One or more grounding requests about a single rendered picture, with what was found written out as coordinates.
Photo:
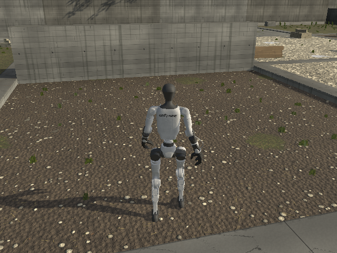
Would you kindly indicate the robot left hand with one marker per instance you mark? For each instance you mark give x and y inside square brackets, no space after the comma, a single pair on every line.
[149,142]

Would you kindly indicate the robot left forearm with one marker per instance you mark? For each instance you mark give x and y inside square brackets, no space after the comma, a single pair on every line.
[145,136]

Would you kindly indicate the right robot upper arm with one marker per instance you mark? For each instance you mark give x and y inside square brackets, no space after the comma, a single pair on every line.
[187,121]

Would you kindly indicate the robot right hand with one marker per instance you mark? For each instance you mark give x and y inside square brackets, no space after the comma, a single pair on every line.
[199,157]

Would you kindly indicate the robot left shin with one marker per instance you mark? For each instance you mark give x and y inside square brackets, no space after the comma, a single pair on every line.
[155,197]

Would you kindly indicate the robot right forearm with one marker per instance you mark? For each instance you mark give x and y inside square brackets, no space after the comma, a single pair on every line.
[194,143]

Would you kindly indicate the left robot upper arm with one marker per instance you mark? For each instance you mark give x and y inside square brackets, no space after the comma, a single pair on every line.
[149,119]

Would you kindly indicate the robot left foot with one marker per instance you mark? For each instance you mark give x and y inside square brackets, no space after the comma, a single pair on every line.
[155,216]

